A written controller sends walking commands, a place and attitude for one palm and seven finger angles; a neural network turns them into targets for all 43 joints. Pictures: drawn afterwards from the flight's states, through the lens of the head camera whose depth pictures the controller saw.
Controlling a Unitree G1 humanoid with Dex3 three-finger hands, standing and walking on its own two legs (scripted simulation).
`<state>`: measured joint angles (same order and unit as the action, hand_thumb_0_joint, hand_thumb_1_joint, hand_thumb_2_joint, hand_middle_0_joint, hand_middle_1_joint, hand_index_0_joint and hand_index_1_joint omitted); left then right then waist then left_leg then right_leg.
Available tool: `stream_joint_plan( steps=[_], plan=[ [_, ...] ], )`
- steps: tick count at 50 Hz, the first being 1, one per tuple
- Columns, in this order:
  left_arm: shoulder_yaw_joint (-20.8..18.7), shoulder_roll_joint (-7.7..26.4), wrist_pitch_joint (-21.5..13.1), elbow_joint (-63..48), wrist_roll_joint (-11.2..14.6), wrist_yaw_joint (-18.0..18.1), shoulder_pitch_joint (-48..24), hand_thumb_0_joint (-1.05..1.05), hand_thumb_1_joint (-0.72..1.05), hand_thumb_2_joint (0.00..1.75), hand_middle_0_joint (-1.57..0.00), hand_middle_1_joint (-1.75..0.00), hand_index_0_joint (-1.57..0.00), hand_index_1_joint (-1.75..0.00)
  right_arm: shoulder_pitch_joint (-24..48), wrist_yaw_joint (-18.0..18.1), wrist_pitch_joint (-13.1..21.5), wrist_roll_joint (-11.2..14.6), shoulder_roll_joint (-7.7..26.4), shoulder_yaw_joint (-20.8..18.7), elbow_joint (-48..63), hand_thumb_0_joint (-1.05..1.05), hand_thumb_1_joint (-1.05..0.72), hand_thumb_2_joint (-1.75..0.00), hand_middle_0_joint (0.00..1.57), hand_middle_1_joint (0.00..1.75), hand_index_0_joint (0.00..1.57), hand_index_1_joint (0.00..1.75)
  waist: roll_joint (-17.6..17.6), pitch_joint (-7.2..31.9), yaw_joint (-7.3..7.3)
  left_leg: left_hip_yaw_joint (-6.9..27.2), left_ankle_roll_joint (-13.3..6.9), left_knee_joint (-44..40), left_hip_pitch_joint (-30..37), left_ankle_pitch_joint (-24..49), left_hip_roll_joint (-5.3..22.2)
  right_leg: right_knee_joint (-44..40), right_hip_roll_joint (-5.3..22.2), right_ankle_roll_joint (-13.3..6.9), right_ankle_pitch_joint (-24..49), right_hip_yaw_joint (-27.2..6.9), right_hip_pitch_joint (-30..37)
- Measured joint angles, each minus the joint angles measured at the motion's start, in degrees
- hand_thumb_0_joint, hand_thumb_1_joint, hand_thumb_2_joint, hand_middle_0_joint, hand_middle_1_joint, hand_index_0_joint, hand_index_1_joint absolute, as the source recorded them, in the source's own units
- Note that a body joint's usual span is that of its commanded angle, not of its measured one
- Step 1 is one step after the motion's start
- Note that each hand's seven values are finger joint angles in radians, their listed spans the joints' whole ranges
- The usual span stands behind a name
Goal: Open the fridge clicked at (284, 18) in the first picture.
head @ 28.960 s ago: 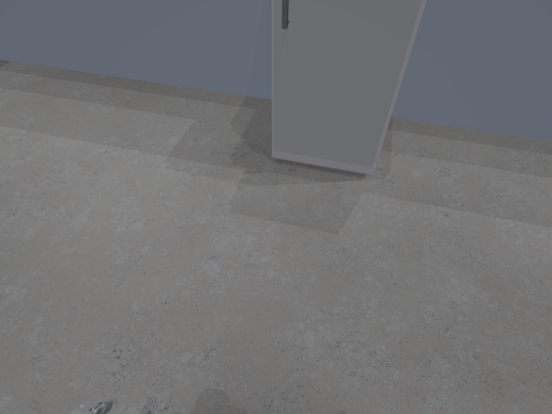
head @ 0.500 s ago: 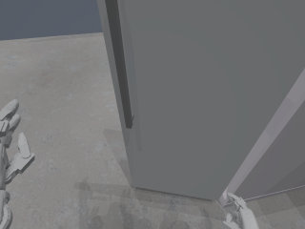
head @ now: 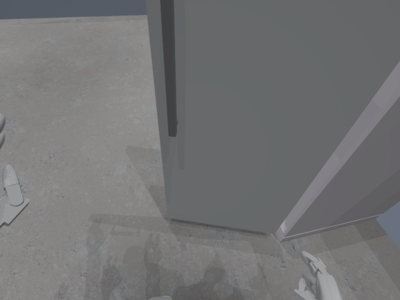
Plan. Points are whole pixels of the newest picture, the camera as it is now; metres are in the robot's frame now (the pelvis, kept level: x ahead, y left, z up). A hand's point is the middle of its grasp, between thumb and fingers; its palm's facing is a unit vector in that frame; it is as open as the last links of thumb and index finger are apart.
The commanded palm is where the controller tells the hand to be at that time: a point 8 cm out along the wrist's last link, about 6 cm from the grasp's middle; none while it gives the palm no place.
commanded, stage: step back with the hand held close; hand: left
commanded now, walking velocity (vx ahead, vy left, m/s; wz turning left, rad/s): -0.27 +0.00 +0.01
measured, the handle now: (171, 44) +0.55 +0.12 +0.24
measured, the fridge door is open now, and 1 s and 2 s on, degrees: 69 69 69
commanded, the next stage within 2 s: stop stepping back and stand still in 0.68 s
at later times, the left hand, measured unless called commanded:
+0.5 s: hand out of the picture +0.11 +0.27 +0.20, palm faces +0.52 -0.74 -0.43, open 7.4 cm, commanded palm +0.05 +0.30 +0.19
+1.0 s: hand out of the picture +0.00 +0.25 +0.18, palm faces +0.28 -0.81 -0.52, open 7.4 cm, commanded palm -0.05 +0.29 +0.19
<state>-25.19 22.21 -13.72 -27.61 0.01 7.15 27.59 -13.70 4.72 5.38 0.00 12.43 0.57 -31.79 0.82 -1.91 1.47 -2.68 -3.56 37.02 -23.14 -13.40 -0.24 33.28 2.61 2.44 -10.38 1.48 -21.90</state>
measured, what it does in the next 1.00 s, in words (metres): walks backwards: right foot, then left foot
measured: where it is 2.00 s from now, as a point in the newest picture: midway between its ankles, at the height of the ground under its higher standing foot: outside the picture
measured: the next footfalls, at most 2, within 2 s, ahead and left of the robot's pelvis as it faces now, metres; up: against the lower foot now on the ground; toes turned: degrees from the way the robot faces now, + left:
right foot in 0.58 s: -0.12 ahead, -0.14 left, +0.00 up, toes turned -1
left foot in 0.76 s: -0.05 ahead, +0.08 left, +0.00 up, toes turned +0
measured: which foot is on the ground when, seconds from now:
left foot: down 0.00-0.58, up 0.60-0.74, down 0.76-1.00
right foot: down 0.00-0.34, up 0.36-0.56, down 0.58-0.78, up 0.80-1.00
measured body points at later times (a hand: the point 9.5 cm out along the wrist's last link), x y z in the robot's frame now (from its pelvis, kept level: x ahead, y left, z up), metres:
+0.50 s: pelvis -0.08 -0.01 +0.00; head -0.07 +0.02 +0.45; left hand +0.08 +0.31 +0.22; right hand +0.11 -0.23 -0.06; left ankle +0.07 +0.09 -0.72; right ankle -0.11 -0.14 -0.68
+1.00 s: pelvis -0.20 +0.00 +0.02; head -0.20 +0.03 +0.47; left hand -0.02 +0.29 +0.21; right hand -0.07 -0.25 -0.04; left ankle -0.09 +0.08 -0.72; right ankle -0.24 -0.10 -0.71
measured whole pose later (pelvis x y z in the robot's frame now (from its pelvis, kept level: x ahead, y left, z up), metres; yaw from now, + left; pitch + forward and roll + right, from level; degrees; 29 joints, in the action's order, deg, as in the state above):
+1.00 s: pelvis -0.20 +0.00 +0.02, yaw -3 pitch +1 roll -1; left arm -26.2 28.8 -11.4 -33.5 2.3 6.5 37.7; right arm -15.9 3.6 8.0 -0.8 10.7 -0.2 -32.8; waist 3.6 1.5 -2.3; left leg -2.7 -1.9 23.0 -22.2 -6.6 0.2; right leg 29.3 -2.6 -0.9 -26.4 3.3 -11.5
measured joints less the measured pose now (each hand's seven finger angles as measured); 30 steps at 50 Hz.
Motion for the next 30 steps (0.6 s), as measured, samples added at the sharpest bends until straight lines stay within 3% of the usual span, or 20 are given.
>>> stream_joint_plan(
  steps=[6,14,16,18,21,23,25,27,29,30],
  plan=[
    [-0.49,0.61,-1.81,-0.48,-1.15,0.01,-1.84,0.02,0.89,0.9,-0.21,-0.31,-0.21,-0.3,-1.78,-0.22,1.8,-0.32,-0.92,0.16,-0.83,0.01,-0.9,-0.9,0.2,0.3,0.21,0.3,0.36,-0.37,-1.5,1.53,-0.14,2.15,-2.08,0.62,-0.41,3.66,-2.77,-0.56,-2.47,-3.1,-0.58],
    [-1.14,0.48,-3.33,-1.89,0.18,0.09,-1.61,0.01,0.89,0.9,-0.21,-0.31,-0.21,-0.3,0.2,-1.55,2.0,-0.87,-0.28,-0.68,-3.17,0.02,-0.9,-0.9,0.2,0.3,0.21,0.3,0.89,-0.7,-0.2,1.17,1.91,4.6,-5.05,-7.44,-0.7,3.19,-2.47,-0.61,-0.2,-3.73,-2.74],
    [-0.51,0.84,-3.33,-2.63,0.47,0.27,-2.18,0.01,0.89,0.9,-0.21,-0.31,-0.21,-0.3,1.04,-1.6,1.58,-0.68,0.06,-0.85,-3.38,0.02,-0.9,-0.9,0.2,0.3,0.21,0.3,1.47,-1.21,-0.36,0.84,1.79,3.24,-5.13,-4.68,-1.05,2.88,-2.02,-0.23,0.66,-3.94,-3.16],
    [-0.58,1.37,-3.52,-3.08,0.38,0.23,-2.49,0.01,0.89,0.9,-0.21,-0.31,-0.21,-0.3,1.57,-1.19,1.64,-0.46,0.26,-1.0,-2.74,0.02,-0.9,-0.9,0.2,0.3,0.21,0.3,1.28,-1.61,-0.75,0.42,0.45,1.87,-5.42,-0.44,-0.56,4.67,-2.59,-0.3,-2.17,-4.26,-4.31],
    [-1.76,2.69,-3.78,-2.6,-0.04,-0.12,-3.06,0.01,0.89,0.9,-0.21,-0.31,-0.21,-0.3,1.93,-0.87,3.13,-0.69,-0.59,-2.0,-2.61,0.02,-0.9,-0.9,0.2,0.3,0.21,0.3,-0.93,-1.84,-1.83,1.33,-0.61,-0.71,-5.72,8.3,1.69,19.26,-6.38,-0.61,-10.42,-4.11,-5.56],
    [-2.52,3.12,-4.18,-1.81,0.55,-0.11,-2.5,0.01,0.89,0.9,-0.21,-0.31,-0.21,-0.3,2.04,-1.46,3.82,-0.52,-1.69,-2.33,-3.43,0.02,-0.9,-0.9,0.2,0.3,0.21,0.3,-1.16,-0.88,-1.29,1.34,-0.07,-2.95,-5.45,9.24,2.61,23.99,-7.52,-0.97,-14.16,-3.05,-3.55],
    [-2.52,2.45,-4.01,-1.45,1.31,0.23,-1.33,0.01,0.89,0.9,-0.21,-0.31,-0.21,-0.3,1.89,-1.9,4.48,-0.54,-2.38,-2.09,-3.82,0.02,-0.9,-0.9,0.2,0.3,0.21,0.3,-1.49,0.68,-0.46,0.91,0.43,-6.39,-5.21,11.0,3.56,20.5,-7.4,-1.6,-17.29,-1.03,0.84],
    [-1.87,1.61,-3.47,-1.54,2.08,0.5,-0.32,0.01,0.89,0.9,-0.21,-0.31,-0.21,-0.3,1.91,-2.26,4.96,-0.6,-2.88,-1.5,-3.87,0.01,-0.9,-0.9,0.2,0.3,0.21,0.3,-1.53,2.23,0.53,0.03,1.12,-9.82,-5.43,13.15,4.4,11.07,-6.92,-2.59,-19.07,0.67,6.42],
    [-1.55,1.65,-3.13,-2.12,2.42,0.59,0.17,0.01,0.89,0.9,-0.21,-0.31,-0.21,-0.3,2.55,-2.55,5.08,-0.89,-3.42,-0.86,-3.36,0.01,-0.9,-0.9,0.2,0.3,0.21,0.3,-0.04,3.16,1.7,-1.88,2.19,-10.82,-6.97,12.91,4.29,-1.97,-5.23,-4.23,-16.73,0.17,11.87],
    [-0.99,1.16,-3.32,-2.06,2.24,0.51,-0.3,0.01,0.89,0.9,-0.21,-0.31,-0.21,-0.3,3.58,-2.57,4.87,-1.01,-3.31,-0.65,-3.65,0.01,-0.9,-0.9,0.2,0.3,0.21,0.3,-0.01,2.81,2.61,-2.16,3.41,-8.86,-8.36,9.83,4.62,-4.32,-5.1,-4.31,-12.16,-0.63,11.51]
  ],
)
